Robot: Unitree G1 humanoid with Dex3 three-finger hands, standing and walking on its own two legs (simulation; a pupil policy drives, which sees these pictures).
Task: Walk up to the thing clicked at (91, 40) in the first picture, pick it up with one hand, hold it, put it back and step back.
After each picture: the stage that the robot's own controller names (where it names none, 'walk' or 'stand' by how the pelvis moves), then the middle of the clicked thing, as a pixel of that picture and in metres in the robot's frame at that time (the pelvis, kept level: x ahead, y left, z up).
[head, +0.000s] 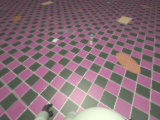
stand; (91, 39) +1.72 +0.01 -0.65
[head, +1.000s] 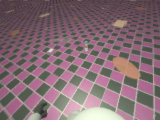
walk; (86, 46) +1.58 +0.22 -0.63
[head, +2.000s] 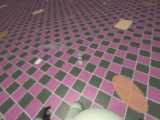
walk; (80, 59) +1.03 +0.30 -0.64
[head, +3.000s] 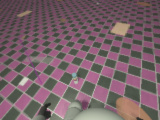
walk; (75, 78) +0.59 +0.27 -0.65
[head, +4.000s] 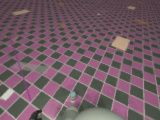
walk; (72, 97) +0.36 +0.17 -0.62
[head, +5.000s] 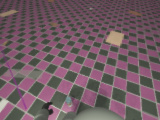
stand; (69, 102) +0.27 +0.21 -0.65
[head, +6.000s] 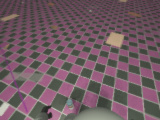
stand; (70, 104) +0.26 +0.21 -0.65
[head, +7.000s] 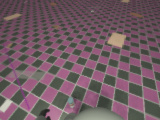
stand; (71, 102) +0.28 +0.21 -0.66
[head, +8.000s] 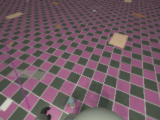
stand; (71, 103) +0.28 +0.20 -0.66
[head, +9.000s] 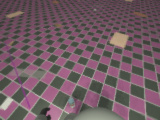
stand; (71, 102) +0.27 +0.19 -0.66
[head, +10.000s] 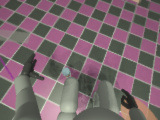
go down; (67, 73) +0.35 +0.20 -0.38
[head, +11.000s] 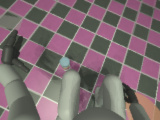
go down; (65, 65) +0.38 +0.20 -0.25
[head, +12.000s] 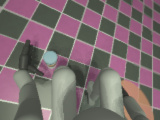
close in; (51, 61) +0.36 +0.23 -0.17
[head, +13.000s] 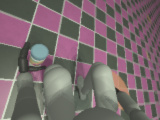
close; (36, 59) +0.37 +0.24 -0.15
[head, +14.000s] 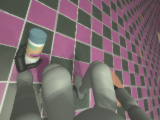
close; (33, 51) +0.41 +0.24 -0.15
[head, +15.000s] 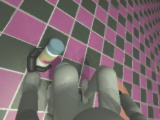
lift; (47, 57) +0.35 +0.24 -0.12
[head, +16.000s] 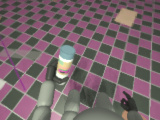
lift; (63, 67) +0.32 +0.17 +0.08
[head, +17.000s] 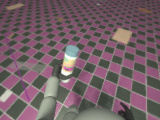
hold; (68, 65) +0.34 +0.16 +0.09
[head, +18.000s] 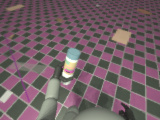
hold; (69, 68) +0.33 +0.15 +0.08
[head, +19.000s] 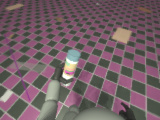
hold; (69, 69) +0.32 +0.15 +0.07
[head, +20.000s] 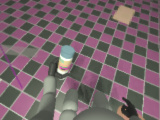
crouch; (64, 64) +0.36 +0.17 +0.02
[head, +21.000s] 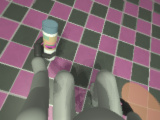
lower; (50, 43) +0.47 +0.23 -0.03
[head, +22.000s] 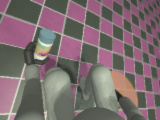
lower; (42, 49) +0.43 +0.22 -0.12
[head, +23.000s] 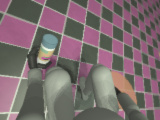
lower; (45, 54) +0.40 +0.21 -0.13
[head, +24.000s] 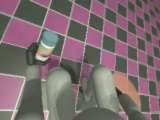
lower; (44, 51) +0.41 +0.23 -0.11
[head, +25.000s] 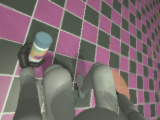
lower; (38, 52) +0.39 +0.23 -0.16
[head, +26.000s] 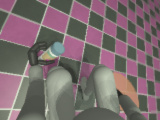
open; (48, 55) +0.40 +0.20 -0.17
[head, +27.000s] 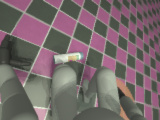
stand; (69, 57) +0.44 +0.07 -0.27
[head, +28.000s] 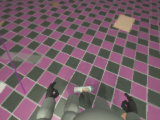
stand; (83, 89) +0.36 +0.03 -0.62
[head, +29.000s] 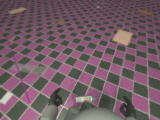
stand; (84, 99) +0.35 +0.02 -0.68
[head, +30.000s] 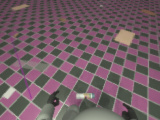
stand; (85, 95) +0.38 +0.02 -0.70
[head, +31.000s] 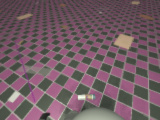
walk; (86, 97) +0.42 +0.03 -0.74
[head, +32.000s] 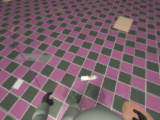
walk; (89, 77) +0.57 -0.01 -0.72
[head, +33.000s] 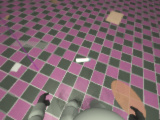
walk; (83, 60) +0.86 +0.07 -0.73
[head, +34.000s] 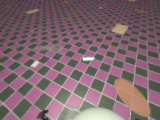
stand; (88, 59) +1.17 +0.09 -0.73
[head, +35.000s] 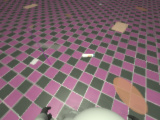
stand; (88, 55) +1.22 +0.06 -0.75
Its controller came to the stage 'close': yes
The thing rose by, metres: 0.72
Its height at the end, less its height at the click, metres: -0.09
